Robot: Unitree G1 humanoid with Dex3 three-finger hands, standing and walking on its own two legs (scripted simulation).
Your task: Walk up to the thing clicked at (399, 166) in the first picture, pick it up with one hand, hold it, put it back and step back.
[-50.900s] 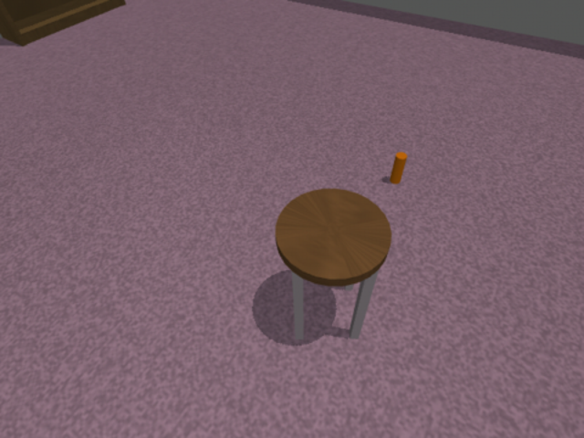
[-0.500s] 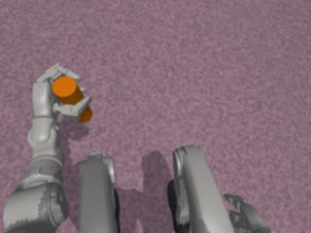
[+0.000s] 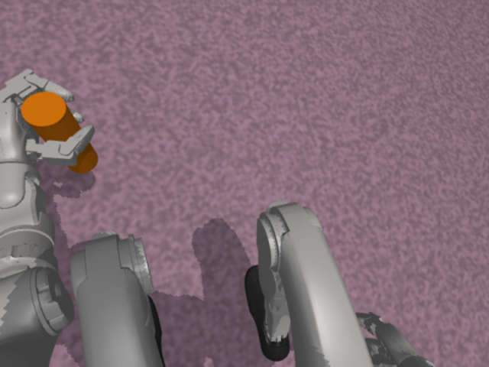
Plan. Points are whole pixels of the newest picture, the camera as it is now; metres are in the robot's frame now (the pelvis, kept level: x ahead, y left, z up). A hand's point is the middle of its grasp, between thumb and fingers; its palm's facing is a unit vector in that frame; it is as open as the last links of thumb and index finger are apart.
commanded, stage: crouch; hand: left
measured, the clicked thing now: (66, 138) +0.48 +0.22 -0.09
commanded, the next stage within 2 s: lower in 0.32 s
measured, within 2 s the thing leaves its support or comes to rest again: neither
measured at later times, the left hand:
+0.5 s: hand (68, 134) +0.49 +0.22 -0.10, palm faces +0.02 -1.00 -0.04, open 7.8 cm
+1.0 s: hand (82, 145) +0.50 +0.22 -0.17, palm faces +0.00 -1.00 -0.03, open 7.8 cm
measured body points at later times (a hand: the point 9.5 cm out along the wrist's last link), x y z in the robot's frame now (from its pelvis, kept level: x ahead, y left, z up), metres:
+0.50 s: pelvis +0.00 +0.01 -0.02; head +0.23 +0.11 +0.35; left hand +0.49 +0.28 -0.10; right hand +0.10 -0.27 -0.11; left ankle +0.09 +0.14 -0.29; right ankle +0.11 -0.12 -0.29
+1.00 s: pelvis +0.00 +0.02 -0.02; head +0.25 +0.16 +0.31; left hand +0.50 +0.27 -0.16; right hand +0.10 -0.25 -0.08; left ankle +0.09 +0.14 -0.29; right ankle +0.11 -0.12 -0.29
